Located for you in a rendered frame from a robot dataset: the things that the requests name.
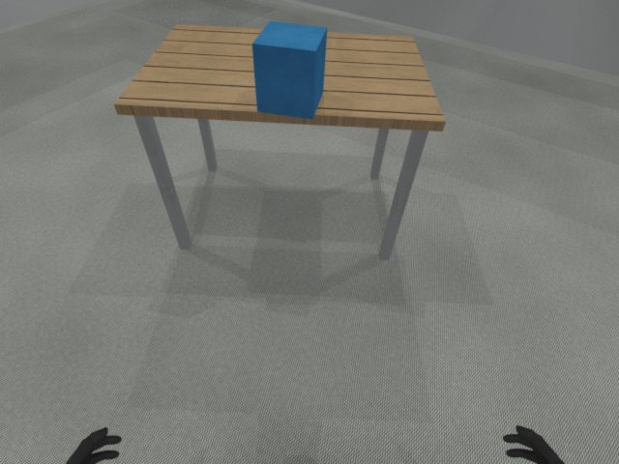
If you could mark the carton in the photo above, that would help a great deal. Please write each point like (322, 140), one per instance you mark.
(289, 65)

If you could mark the right robot hand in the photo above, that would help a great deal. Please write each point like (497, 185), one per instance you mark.
(541, 452)

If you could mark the left robot hand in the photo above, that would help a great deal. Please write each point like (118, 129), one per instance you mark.
(83, 454)

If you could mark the table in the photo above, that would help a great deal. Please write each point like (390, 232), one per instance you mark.
(207, 73)

